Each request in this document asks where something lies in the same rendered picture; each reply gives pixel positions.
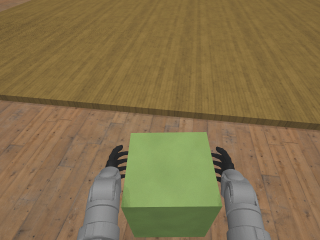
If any robot right hand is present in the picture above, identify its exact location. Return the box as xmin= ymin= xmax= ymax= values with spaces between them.
xmin=211 ymin=146 xmax=235 ymax=182

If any robot left hand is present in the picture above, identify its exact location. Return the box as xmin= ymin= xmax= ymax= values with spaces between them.
xmin=105 ymin=145 xmax=128 ymax=179

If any robot right forearm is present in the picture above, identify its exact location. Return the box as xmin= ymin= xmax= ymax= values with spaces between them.
xmin=220 ymin=169 xmax=271 ymax=240

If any carton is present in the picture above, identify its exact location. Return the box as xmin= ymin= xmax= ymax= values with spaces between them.
xmin=121 ymin=132 xmax=223 ymax=238

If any robot left forearm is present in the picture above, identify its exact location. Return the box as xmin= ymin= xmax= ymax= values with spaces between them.
xmin=76 ymin=166 xmax=122 ymax=240

